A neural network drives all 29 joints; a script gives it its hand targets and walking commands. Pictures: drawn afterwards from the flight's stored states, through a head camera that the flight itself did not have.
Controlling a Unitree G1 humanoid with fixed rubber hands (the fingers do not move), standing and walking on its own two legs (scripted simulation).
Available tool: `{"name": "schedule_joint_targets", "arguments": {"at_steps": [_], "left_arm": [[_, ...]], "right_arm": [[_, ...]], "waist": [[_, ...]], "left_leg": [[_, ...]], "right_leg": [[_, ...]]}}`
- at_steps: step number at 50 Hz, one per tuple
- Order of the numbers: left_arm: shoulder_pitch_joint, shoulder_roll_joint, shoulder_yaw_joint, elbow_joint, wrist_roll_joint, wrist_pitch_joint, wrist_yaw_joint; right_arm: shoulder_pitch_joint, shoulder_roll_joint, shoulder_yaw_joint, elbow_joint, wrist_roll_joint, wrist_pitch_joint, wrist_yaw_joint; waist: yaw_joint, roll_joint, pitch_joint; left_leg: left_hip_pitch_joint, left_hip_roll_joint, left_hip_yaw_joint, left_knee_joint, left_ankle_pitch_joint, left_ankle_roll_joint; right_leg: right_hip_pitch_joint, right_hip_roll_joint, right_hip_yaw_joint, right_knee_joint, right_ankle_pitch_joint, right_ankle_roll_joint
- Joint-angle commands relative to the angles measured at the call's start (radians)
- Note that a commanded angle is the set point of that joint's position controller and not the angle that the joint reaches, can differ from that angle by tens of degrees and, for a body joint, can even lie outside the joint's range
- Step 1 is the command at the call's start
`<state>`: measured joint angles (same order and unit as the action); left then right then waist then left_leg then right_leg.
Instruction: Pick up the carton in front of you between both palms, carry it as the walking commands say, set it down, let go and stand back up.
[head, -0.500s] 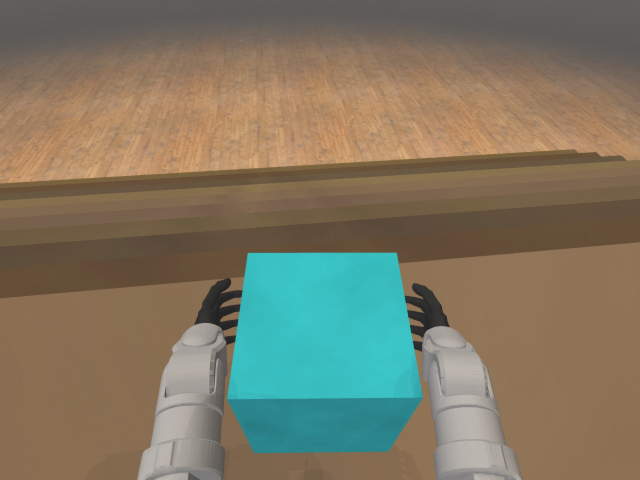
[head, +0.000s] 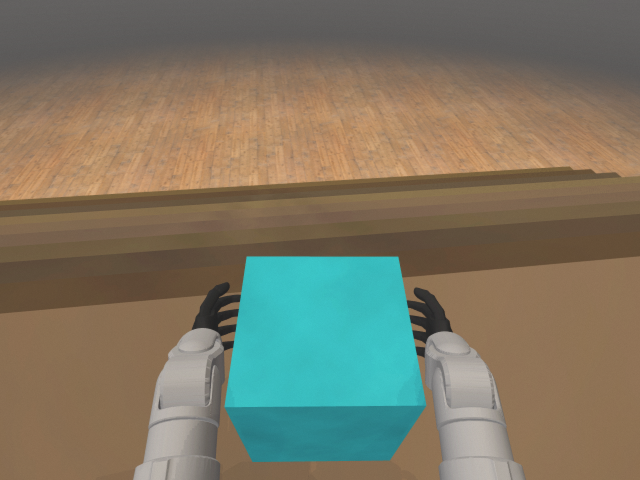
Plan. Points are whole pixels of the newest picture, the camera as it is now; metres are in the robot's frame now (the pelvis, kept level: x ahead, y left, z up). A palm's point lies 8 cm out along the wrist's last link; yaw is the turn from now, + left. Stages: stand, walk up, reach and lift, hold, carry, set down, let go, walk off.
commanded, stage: hold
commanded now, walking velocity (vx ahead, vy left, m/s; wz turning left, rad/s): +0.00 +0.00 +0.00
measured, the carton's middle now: (322, 364) +0.29 +0.00 -0.03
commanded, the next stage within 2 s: carry in 1.06 s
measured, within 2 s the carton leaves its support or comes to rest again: neither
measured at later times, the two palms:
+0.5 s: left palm (208, 341) +0.28 +0.15 +0.05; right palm (439, 343) +0.28 -0.15 +0.05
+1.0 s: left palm (207, 341) +0.28 +0.15 +0.05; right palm (437, 345) +0.28 -0.15 +0.04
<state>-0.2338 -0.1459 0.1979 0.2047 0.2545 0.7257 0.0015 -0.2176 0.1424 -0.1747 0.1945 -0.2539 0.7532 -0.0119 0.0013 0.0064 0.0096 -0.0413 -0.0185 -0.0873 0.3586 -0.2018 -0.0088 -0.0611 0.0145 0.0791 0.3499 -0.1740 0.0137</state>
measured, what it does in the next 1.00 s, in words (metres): stands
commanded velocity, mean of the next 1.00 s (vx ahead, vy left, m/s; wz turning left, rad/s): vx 0.00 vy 0.00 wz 0.00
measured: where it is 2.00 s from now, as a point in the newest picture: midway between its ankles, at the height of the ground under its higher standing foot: outside the picture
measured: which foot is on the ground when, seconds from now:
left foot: down 0.00-1.00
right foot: down 0.00-1.00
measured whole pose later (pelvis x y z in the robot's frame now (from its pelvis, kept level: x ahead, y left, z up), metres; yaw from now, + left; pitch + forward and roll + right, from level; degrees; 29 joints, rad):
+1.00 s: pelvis +0.00 +0.00 +0.00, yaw +0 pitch -7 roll +0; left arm -0.24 -0.15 0.20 0.20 0.27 0.76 -0.01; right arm -0.23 0.14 -0.18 0.19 -0.26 0.78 -0.01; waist 0.00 0.01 0.03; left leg -0.03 -0.02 -0.09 0.36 -0.20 -0.01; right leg -0.05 0.02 0.08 0.35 -0.18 0.01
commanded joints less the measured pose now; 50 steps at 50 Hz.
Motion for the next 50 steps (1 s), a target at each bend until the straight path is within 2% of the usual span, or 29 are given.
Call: {"name": "schedule_joint_targets", "arguments": {"at_steps": [1,5,17,24,37,50], "left_arm": [[-0.420,-0.910,-0.516,-0.018,-0.230,0.007,-0.229],[-0.478,-0.916,-0.503,0.007,-0.229,0.009,-0.241],[-0.570,-0.939,-0.496,0.050,-0.225,-0.008,-0.255],[-0.557,-0.931,-0.491,0.048,-0.220,-0.008,-0.258],[-0.477,-0.919,-0.513,-0.016,-0.234,0.002,-0.248],[-0.448,-0.920,-0.529,-0.042,-0.242,0.005,-0.237]], "right_arm": [[-0.491,0.886,0.520,-0.075,0.248,-0.025,0.236],[-0.547,0.898,0.501,-0.049,0.240,-0.024,0.244],[-0.638,0.945,0.508,-0.007,0.247,-0.035,0.252],[-0.618,0.948,0.502,-0.003,0.244,-0.032,0.248],[-0.539,0.928,0.518,-0.066,0.256,-0.026,0.239],[-0.517,0.906,0.530,-0.097,0.258,-0.026,0.238]], "waist": [[0.001,0.002,-0.182],[-0.002,0.002,-0.149],[0.004,-0.004,-0.201],[0.004,-0.007,-0.209],[0.003,-0.001,-0.226],[0.001,0.003,-0.216]], "left_leg": [[0.001,-0.071,0.008,-0.059,0.171,-0.004],[-0.031,-0.068,0.014,-0.060,0.066,0.002],[-0.051,-0.069,0.022,-0.042,0.019,0.007],[-0.038,-0.070,0.025,-0.043,0.062,0.005],[-0.004,-0.074,0.017,-0.045,0.173,0.000],[0.004,-0.073,0.011,-0.047,0.183,-0.002]], "right_leg": [[0.080,0.081,-0.011,-0.038,0.139,-0.007],[0.057,0.079,-0.018,-0.036,0.049,-0.011],[0.066,0.072,-0.018,-0.021,0.011,-0.006],[0.081,0.072,-0.014,-0.026,0.057,-0.002],[0.107,0.079,-0.010,-0.027,0.167,-0.001],[0.095,0.084,-0.014,-0.026,0.160,-0.005]]}}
